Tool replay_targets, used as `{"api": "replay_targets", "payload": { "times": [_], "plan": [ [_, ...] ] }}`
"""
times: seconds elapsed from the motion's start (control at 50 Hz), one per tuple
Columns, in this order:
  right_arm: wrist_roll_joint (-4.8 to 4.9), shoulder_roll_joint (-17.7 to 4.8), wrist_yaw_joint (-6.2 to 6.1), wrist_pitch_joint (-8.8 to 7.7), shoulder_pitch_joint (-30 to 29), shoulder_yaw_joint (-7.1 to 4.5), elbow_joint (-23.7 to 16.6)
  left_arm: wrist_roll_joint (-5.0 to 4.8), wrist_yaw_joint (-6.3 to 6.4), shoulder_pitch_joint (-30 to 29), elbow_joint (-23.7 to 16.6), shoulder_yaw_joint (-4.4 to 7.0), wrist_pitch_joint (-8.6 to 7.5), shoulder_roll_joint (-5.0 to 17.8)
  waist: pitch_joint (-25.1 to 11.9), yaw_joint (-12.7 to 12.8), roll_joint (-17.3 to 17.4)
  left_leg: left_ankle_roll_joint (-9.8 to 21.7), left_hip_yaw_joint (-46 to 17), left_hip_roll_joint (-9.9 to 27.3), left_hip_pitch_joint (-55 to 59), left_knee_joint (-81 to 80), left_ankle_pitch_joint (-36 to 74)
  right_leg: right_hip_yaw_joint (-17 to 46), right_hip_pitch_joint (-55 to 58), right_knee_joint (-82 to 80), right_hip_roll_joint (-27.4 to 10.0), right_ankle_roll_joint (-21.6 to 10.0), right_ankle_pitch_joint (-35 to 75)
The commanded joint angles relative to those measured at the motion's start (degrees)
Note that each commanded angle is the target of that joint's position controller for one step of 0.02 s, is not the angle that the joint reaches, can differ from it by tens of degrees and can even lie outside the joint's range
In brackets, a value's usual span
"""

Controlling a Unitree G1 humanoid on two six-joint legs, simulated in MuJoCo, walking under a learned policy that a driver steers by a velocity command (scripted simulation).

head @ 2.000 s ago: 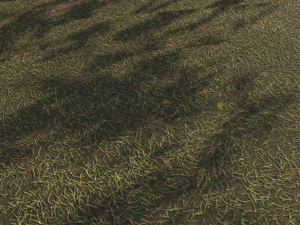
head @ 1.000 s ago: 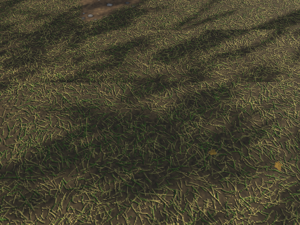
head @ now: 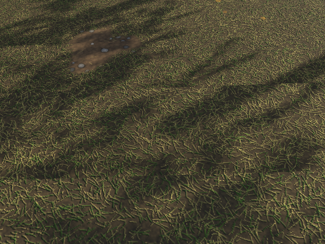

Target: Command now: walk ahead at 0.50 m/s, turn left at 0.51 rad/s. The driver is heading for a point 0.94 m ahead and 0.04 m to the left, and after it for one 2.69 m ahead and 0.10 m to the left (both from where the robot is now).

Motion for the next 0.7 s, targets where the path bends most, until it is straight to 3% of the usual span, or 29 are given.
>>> {"api": "replay_targets", "payload": {
  "times": [0.02,0.06,0.12,0.16,0.2,0.22,0.24,0.26,0.28,0.3,0.32,0.34,0.38,0.44,0.54,0.62,0.7],
  "plan": [
    [0.00,0.86,1.06,-0.40,-4.43,0.94,-4.88,0.05,0.03,-1.02,-2.48,0.99,-0.88,5.10,3.13,-0.73,-7.50,-0.39,0.65,1.15,-3.27,-7.44,6.74,4.70,-0.29,-7.01,-14.50,-5.54,18.97],
    [-0.05,1.38,1.50,-0.50,-8.21,1.51,-6.39,0.04,0.14,0.22,-1.79,1.23,-0.58,6.03,3.95,0.22,-7.26,0.40,2.96,0.62,-0.51,-14.07,8.94,1.98,-0.07,-6.31,-14.69,-5.15,20.65],
    [-0.32,0.44,1.71,-0.43,-11.97,1.60,-8.44,0.10,0.41,2.74,-0.50,1.71,0.11,7.79,4.63,1.16,-7.10,2.61,6.06,-0.68,2.07,-19.57,5.33,-0.15,3.75,-4.14,-16.33,-4.49,25.94],
    [-0.57,-0.43,1.37,-0.34,-11.72,1.24,-8.98,0.20,0.66,3.19,0.10,1.98,0.80,9.10,3.67,0.47,-7.52,4.67,8.00,-3.15,5.37,-21.81,0.13,-2.13,7.01,1.10,-16.81,-3.75,38.89],
    [-0.74,-1.89,0.62,-0.56,-5.41,0.37,-7.60,0.24,0.94,3.21,0.44,2.53,1.78,11.32,-0.75,-2.50,-8.31,7.27,9.54,-7.47,13.57,-23.55,-5.67,-3.75,8.82,13.94,-16.79,-3.27,53.14],
    [-0.99,-3.05,-0.04,-1.12,2.54,-0.50,-5.24,0.03,0.93,2.71,0.16,2.58,2.35,11.75,-5.40,-6.05,-6.83,8.89,8.99,-9.48,23.84,-27.70,-4.13,-4.77,5.41,25.69,-16.08,-2.29,49.94],
    [-1.54,-7.42,-1.06,-1.42,11.43,-2.18,-2.78,0.18,0.83,2.77,-1.15,2.19,2.41,10.55,-11.08,-9.77,-1.87,11.53,-0.76,-3.76,38.30,-30.88,-7.31,-4.90,-5.93,42.03,-14.47,-0.24,33.70],
    [-0.71,-14.64,-1.85,-1.22,9.37,-3.73,-4.06,0.02,-0.35,4.75,-5.57,0.64,2.13,3.02,-15.33,-5.02,11.88,19.67,-30.96,14.25,55.20,-34.37,-5.78,-2.34,-31.88,62.35,-3.71,3.60,-18.58],
    [1.05,-14.35,-2.22,-0.41,12.75,-3.84,-5.04,0.41,-0.36,-2.94,-7.67,1.69,1.62,8.48,-18.14,-9.46,2.87,21.82,-42.56,16.45,55.17,-41.58,-2.97,10.23,-37.92,67.69,-0.90,3.95,-17.72],
    [1.17,-11.49,-3.01,-0.22,9.57,-2.99,-3.74,-0.44,-0.49,-5.14,-8.15,1.35,1.17,7.38,-9.75,-7.14,0.26,19.86,-31.04,15.88,49.39,-42.10,1.24,11.33,-40.99,66.05,-4.87,2.97,-10.95],
    [1.27,-7.08,-3.20,-0.62,6.78,-1.74,-3.49,-0.76,-0.38,-3.61,-6.79,0.87,0.64,6.58,-4.77,-4.64,-2.49,17.21,-24.46,13.48,40.72,-43.00,8.40,10.84,-37.21,60.49,-6.77,2.39,-7.07],
    [1.14,-4.45,-3.32,-1.32,3.70,-0.76,-3.61,-0.37,-0.28,-2.28,-5.33,0.81,1.04,5.89,-1.86,-1.93,-3.59,14.47,-18.20,10.67,34.50,-43.43,19.57,10.90,-32.55,56.43,-7.95,2.40,-6.21],
    [1.21,-1.80,-3.05,-3.02,1.66,0.52,-3.34,0.60,-0.43,2.38,-2.89,0.64,3.37,4.86,-2.22,1.04,-2.54,12.17,-9.55,8.34,27.58,-43.87,37.29,10.94,-23.43,52.86,-7.58,3.04,-6.53],
    [0.86,-3.74,-2.86,-4.37,3.57,0.39,-1.44,-0.19,-0.86,3.12,-1.77,0.83,4.96,3.89,-2.09,1.81,-1.52,9.91,-2.69,6.79,26.95,-44.34,47.62,11.21,-22.35,48.29,-4.93,3.01,-2.48],
    [1.20,-2.63,-3.98,-3.83,3.44,1.34,-0.60,-0.13,-0.84,-4.37,-3.58,0.60,5.49,3.06,0.07,-0.32,1.85,5.57,4.62,5.24,30.22,-44.14,45.11,10.33,-25.02,34.97,-2.98,2.42,7.07],
    [1.30,-3.40,-5.16,-2.75,6.02,1.17,0.52,0.45,-1.10,-8.37,-5.65,0.21,5.53,2.54,-0.49,-2.57,1.94,6.44,5.75,7.51,35.85,-40.20,46.36,7.29,-24.68,27.36,-2.07,1.40,6.74],
    [1.31,-4.79,-6.03,-1.33,5.18,0.43,0.53,0.86,-0.82,-5.60,-6.20,0.74,5.46,3.36,-0.70,-1.64,2.42,7.28,5.38,9.48,37.59,-31.00,50.49,5.48,-21.31,22.58,0.26,-1.46,-2.81]
  ]
}}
